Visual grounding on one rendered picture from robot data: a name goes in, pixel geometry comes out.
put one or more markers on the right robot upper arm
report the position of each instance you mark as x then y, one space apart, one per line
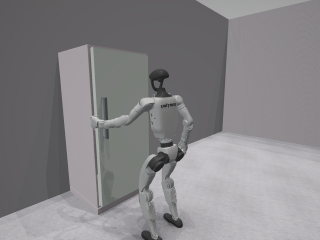
188 121

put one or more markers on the robot right forearm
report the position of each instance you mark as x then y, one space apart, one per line
186 134

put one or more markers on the fridge door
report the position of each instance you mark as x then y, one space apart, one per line
122 78

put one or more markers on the right robot hand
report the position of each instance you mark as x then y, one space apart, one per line
184 147

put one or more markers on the left robot hand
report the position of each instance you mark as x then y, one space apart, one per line
94 120

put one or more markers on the robot right shin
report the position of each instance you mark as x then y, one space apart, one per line
170 197

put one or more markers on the left robot upper arm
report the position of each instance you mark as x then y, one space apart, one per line
144 105

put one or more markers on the robot left forearm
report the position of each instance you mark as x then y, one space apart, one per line
117 122

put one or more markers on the handle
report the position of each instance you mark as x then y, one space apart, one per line
105 109

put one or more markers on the left robot thigh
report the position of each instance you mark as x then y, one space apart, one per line
152 164

